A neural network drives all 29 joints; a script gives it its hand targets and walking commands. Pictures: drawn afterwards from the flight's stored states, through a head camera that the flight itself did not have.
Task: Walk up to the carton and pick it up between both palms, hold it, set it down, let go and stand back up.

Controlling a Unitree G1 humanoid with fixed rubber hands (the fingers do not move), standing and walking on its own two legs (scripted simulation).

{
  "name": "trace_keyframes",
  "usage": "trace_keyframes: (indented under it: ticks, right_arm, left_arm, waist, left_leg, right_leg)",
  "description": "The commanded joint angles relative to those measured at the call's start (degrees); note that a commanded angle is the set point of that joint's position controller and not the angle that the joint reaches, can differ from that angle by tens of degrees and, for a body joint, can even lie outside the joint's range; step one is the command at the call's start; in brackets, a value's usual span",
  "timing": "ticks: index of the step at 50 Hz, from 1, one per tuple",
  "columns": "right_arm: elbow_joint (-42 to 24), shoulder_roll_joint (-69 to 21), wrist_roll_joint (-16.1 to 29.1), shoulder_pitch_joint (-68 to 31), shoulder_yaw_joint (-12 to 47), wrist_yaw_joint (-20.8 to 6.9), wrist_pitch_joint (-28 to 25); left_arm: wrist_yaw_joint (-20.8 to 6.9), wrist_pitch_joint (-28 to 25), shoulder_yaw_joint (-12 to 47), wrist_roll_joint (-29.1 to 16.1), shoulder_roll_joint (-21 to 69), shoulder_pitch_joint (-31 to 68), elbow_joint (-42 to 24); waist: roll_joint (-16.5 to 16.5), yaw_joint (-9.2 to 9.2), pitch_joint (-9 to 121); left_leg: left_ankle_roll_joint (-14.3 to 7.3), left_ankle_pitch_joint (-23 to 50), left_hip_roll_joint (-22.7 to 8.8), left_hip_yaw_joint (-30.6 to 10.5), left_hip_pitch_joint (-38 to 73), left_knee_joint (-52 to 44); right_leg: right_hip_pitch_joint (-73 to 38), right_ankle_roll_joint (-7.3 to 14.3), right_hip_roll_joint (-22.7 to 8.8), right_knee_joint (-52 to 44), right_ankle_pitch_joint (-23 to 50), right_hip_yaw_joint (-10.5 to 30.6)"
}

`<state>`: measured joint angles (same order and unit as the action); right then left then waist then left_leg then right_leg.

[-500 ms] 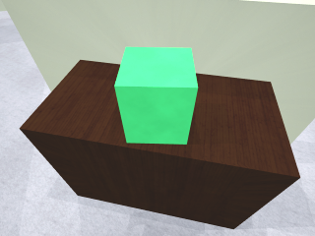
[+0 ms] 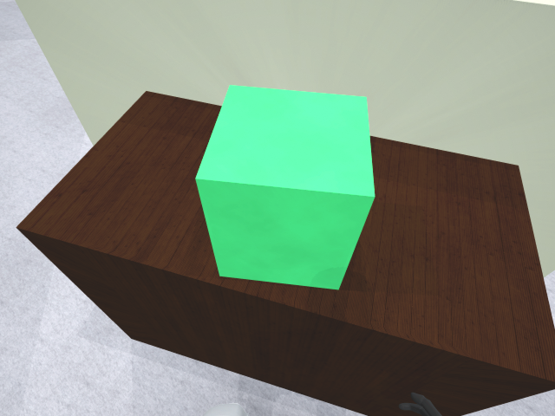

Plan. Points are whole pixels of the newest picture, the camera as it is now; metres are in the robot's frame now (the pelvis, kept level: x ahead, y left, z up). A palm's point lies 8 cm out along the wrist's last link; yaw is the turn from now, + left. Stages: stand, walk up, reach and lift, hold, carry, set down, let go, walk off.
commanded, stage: walk up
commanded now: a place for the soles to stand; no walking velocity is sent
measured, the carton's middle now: (287, 193) +0.44 +0.01 +0.05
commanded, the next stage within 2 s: none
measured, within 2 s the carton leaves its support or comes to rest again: neither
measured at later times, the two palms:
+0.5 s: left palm out of the picture +0.05 +0.26 -0.12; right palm out of the picture +0.05 -0.22 -0.12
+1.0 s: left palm out of the picture -0.03 +0.28 -0.13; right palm out of the picture -0.01 -0.21 -0.12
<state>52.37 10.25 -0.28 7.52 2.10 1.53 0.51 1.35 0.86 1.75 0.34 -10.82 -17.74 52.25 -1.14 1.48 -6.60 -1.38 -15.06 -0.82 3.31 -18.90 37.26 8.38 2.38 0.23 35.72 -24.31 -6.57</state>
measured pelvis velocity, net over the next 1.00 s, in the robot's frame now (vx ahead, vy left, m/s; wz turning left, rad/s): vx -0.02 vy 0.05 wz -0.06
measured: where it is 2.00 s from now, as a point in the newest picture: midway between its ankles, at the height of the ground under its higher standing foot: outside the picture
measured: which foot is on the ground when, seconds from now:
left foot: down 0.00-1.00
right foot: down 0.00-1.00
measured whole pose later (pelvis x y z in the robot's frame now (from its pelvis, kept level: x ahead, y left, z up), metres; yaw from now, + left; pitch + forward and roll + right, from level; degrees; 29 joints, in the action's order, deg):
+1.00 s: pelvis -0.02 +0.05 +0.02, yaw -4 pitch -2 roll +0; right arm 63.4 13.2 0.5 11.8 2.2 1.5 0.8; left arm 1.6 -0.9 3.3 0.0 -11.8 -17.9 64.5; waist -0.4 0.2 -3.1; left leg -5.1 -5.7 1.8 7.9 -15.1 21.9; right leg 8.8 -1.4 -2.0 25.9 -15.4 -1.5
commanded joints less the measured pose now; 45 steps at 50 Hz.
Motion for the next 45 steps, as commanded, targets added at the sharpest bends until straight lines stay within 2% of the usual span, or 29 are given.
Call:
trace_keyframes:
  ticks: [1,2,3,4,5,6,7,8,10,11,12,13,14,15,16,17,21,24,25,26,28,29,30,33,36,41,43,44,45]
  right_arm:
    - [-1.3,8.0,0.3,1.4,-1.2,0.1,-0.3]
    - [-0.3,8.7,0.6,1.0,-1.2,0.2,-0.7]
    - [-0.2,9.4,0.3,0.5,-1.3,0.0,-0.9]
    - [0.2,8.8,0.4,0.6,-1.3,-0.1,-0.9]
    - [0.2,8.6,0.2,1.4,-1.0,0.0,-0.9]
    - [0.2,9.8,-0.2,0.1,-1.3,-0.1,-1.1]
    - [0.8,8.5,0.3,0.3,-0.9,0.0,-0.9]
    - [0.9,8.7,0.0,-1.9,-0.8,-0.1,-1.1]
    - [1.2,9.9,-0.1,-0.7,-1.5,-0.2,-0.8]
    - [0.9,9.5,0.0,-1.1,-1.2,-0.2,-0.7]
    - [1.2,8.8,0.0,-1.1,-1.1,0.0,-0.6]
    - [1.1,10.3,0.4,-1.3,-1.4,0.0,-0.5]
    - [1.8,9.3,-0.2,-1.1,-1.0,0.0,-0.5]
    - [1.8,10.4,-0.2,-2.1,-1.7,0.0,-0.6]
    - [2.3,9.9,-0.2,-0.3,-1.3,0.0,-0.9]
    - [3.1,10.3,0.2,0.4,-1.6,-0.1,-0.8]
    - [4.7,9.4,0.2,0.9,-1.0,-0.1,-0.9]
    - [5.3,10.4,0.4,1.5,-0.8,-0.1,-1.0]
    - [5.4,10.9,0.1,1.8,-1.3,-0.1,-1.1]
    - [6.0,11.7,0.2,4.2,-1.2,-0.3,-1.4]
    - [6.4,11.8,0.3,3.1,-1.4,-0.3,-1.3]
    - [7.2,9.5,0.3,4.0,-1.2,-0.2,-1.3]
    - [6.5,10.8,0.0,3.8,-1.6,-0.1,-1.1]
    - [8.0,10.7,0.8,3.1,-0.8,0.1,-0.9]
    - [8.0,10.8,0.6,4.7,-1.1,0.0,-0.8]
    - [8.7,11.5,1.1,5.6,-0.9,0.2,-0.7]
    - [9.2,11.3,0.7,5.7,-1.1,0.4,-0.3]
    - [9.1,10.9,0.6,4.9,-1.2,0.6,-0.6]
    - [8.7,12.4,0.8,4.9,-1.6,0.5,-0.4]
  left_arm:
    - [-0.2,-1.0,-2.2,-0.3,-9.1,-3.4,-1.1]
    - [-0.4,-1.2,-1.2,-0.2,-7.2,-4.0,-1.0]
    - [-0.2,-1.7,-0.9,-0.4,-7.3,-4.2,-0.6]
    - [0.0,-2.0,-0.7,-1.1,-6.7,-4.1,-0.2]
    - [-0.1,-1.8,-1.0,-0.8,-8.9,-3.3,-0.1]
    - [-0.1,-2.0,-1.1,-1.0,-7.4,-2.9,-0.1]
    - [-0.3,-2.0,-1.1,-0.6,-8.4,-2.5,-0.2]
    - [-0.3,-2.0,-1.5,-0.9,-8.5,-1.4,-0.1]
    - [-0.2,-1.9,-1.5,-0.6,-8.1,1.2,0.2]
    - [-0.1,-1.6,-1.4,-0.4,-8.3,0.4,0.2]
    - [-0.2,-1.6,-0.9,-0.2,-7.0,-0.2,1.3]
    - [0.0,-1.7,-0.8,0.1,-8.0,1.7,0.5]
    - [-0.1,-1.5,-1.2,-0.4,-8.2,2.4,0.5]
    - [-0.2,-1.7,-1.2,-0.5,-8.5,2.2,0.7]
    - [-0.3,-1.5,-1.0,-0.6,-9.0,1.8,1.1]
    - [-0.1,-1.7,-1.2,-0.4,-8.4,1.3,2.0]
    - [-0.1,-1.4,-0.6,-0.1,-8.5,2.0,4.2]
    - [-0.1,-2.0,-0.3,-0.6,-8.0,0.9,5.3]
    - [-0.1,-2.0,-0.3,-0.7,-7.6,2.0,5.4]
    - [-0.2,-2.1,-0.1,-0.9,-7.9,1.5,5.6]
    - [-0.3,-2.3,-0.1,-0.2,-7.3,-0.1,6.4]
    - [0.0,-2.2,-0.2,-0.8,-9.0,0.8,6.6]
    - [0.1,-1.8,-0.7,-0.9,-8.4,1.3,7.6]
    - [0.2,-2.0,0.2,-0.4,-7.3,-0.7,7.5]
    - [0.3,-2.2,0.2,-0.3,-7.4,-2.5,9.6]
    - [0.2,-2.0,0.7,-0.3,-6.9,-2.7,10.5]
    - [0.6,-1.8,0.7,-0.6,-6.4,-4.4,11.0]
    - [0.6,-1.9,0.8,-0.4,-6.4,-4.2,11.1]
    - [0.3,-2.0,0.8,-0.3,-7.2,-4.7,11.3]
  waist:
    - [3.8,-1.28,4.6]
    - [3.9,-1.08,7.0]
    - [1.4,-1.36,7.4]
    - [1.9,-0.74,8.4]
    - [1.3,-1.2,10.5]
    - [4.6,-0.81,9.2]
    - [0.2,-0.72,10.4]
    - [1.6,-0.19,8.0]
    - [0.9,-0.94,8.5]
    - [-0.6,-1.17,9.7]
    - [-1.8,-0.64,9.9]
    - [0.1,-1.28,6.7]
    - [-0.7,-0.89,6.8]
    - [2.5,-1.35,6.0]
    - [2.4,-1.0,7.7]
    - [1.5,-1.72,7.2]
    - [1.2,-0.9,5.4]
    - [-0.4,-0.72,4.4]
    - [1.0,-1.77,1.8]
    - [-0.3,-1.46,3.0]
    - [2.7,-0.85,1.5]
    - [0.5,-2.41,3.8]
    - [1.6,-2.04,2.7]
    - [4.6,-1.1,2.1]
    - [2.8,-1.18,3.1]
    - [1.7,-1.08,2.6]
    - [4.3,-0.81,1.7]
    - [4.4,-0.82,1.9]
    - [2.3,-1.14,3.5]
  left_leg:
    - [-3.5,23.1,-7.4,-8.1,9.4,-7.4]
    - [-3.7,25.5,-7.5,-7.9,10.4,-6.5]
    - [-3.7,30.2,-7.6,-7.4,11.1,-6.3]
    - [-4.0,31.4,-7.7,-7.8,10.9,-7.5]
    - [-4.0,30.5,-7.8,-6.9,13.0,-8.0]
    - [-4.3,30.8,-7.8,-7.2,12.8,-7.7]
    - [-4.2,28.8,-7.7,-7.2,12.4,-7.7]
    - [-4.2,29.1,-7.3,-6.8,10.4,-7.5]
    - [-4.0,25.5,-7.1,-6.5,9.7,-9.1]
    - [-4.9,24.8,-8.4,-7.0,10.5,-9.1]
    - [-4.1,24.1,-7.9,-7.3,10.9,-9.5]
    - [-4.0,21.0,-7.0,-6.2,9.1,-9.6]
    - [-3.8,19.7,-7.3,-5.9,10.1,-10.7]
    - [-3.6,20.5,-7.4,-5.8,10.6,-11.0]
    - [-3.7,17.8,-7.6,-8.0,10.9,-12.3]
    - [-3.7,17.1,-7.8,-8.3,11.8,-13.3]
    - [-3.0,9.7,-7.7,-8.1,9.4,-16.5]
    - [-2.7,7.6,-6.9,-8.0,9.6,-18.1]
    - [-2.8,9.1,-7.3,-8.0,9.8,-18.0]
    - [-3.0,11.1,-7.8,-8.2,9.3,-17.2]
    - [-2.9,8.0,-7.3,-8.0,11.2,-17.5]
    - [-3.1,6.0,-8.0,-8.4,11.1,-18.9]
    - [-2.3,-0.2,-7.7,-9.2,10.3,-20.1]
    - [-1.9,-2.4,-8.1,-10.3,8.9,-23.2]
    - [-2.4,-4.8,-8.1,-10.5,7.8,-22.6]
    - [-0.4,-7.4,-8.2,-10.5,7.6,-25.6]
    - [0.5,-9.7,-8.9,-11.1,6.8,-26.9]
    - [-1.6,-9.2,-8.1,-10.6,7.0,-24.8]
    - [-1.7,-8.5,-8.3,-8.8,9.5,-24.6]
  right_leg:
    - [6.0,-0.1,-8.6,-10.9,21.7,10.1]
    - [3.8,0.0,-8.6,-11.4,24.7,9.5]
    - [1.8,-0.7,-8.3,-10.1,29.8,8.1]
    - [1.5,-0.7,-8.2,-9.2,28.4,7.6]
    - [1.3,-0.8,-7.6,-9.7,23.9,7.6]
    - [3.0,-0.2,-8.1,-10.1,25.7,8.3]
    - [1.0,-0.2,-8.2,-11.0,26.8,8.3]
    - [1.8,-0.4,-8.0,-10.4,30.1,8.2]
    - [0.4,0.5,-8.7,-10.1,27.4,8.7]
    - [0.0,0.1,-8.1,-11.1,25.1,7.9]
    - [0.0,-0.2,-8.2,-12.4,24.4,8.2]
    - [2.9,0.5,-8.9,-12.4,22.8,9.4]
    - [3.5,0.8,-9.2,-13.9,20.3,10.3]
    - [4.8,0.9,-9.0,-13.9,19.5,9.5]
    - [3.5,1.0,-8.0,-14.6,15.4,9.1]
    - [3.1,0.6,-7.5,-14.5,14.7,8.9]
    - [3.4,0.6,-7.6,-16.0,10.0,9.3]
    - [3.7,0.2,-7.6,-16.7,9.7,10.2]
    - [5.8,0.4,-7.7,-17.1,10.1,9.8]
    - [3.9,0.3,-7.4,-16.5,10.7,9.4]
    - [6.6,0.5,-7.2,-17.5,9.2,11.0]
    - [6.6,0.3,-6.8,-17.0,7.4,9.8]
    - [7.4,0.5,-5.8,-17.4,4.9,10.3]
    - [5.5,-0.2,-6.2,-15.4,7.8,10.1]
    - [5.0,0.2,-5.7,-15.8,5.9,9.7]
    - [6.8,-0.8,-5.5,-15.1,5.4,9.3]
    - [6.5,-0.8,-5.2,-14.8,4.2,9.2]
    - [7.2,-0.2,-5.8,-15.1,5.1,10.0]
    - [8.4,-0.3,-5.9,-15.9,4.9,9.7]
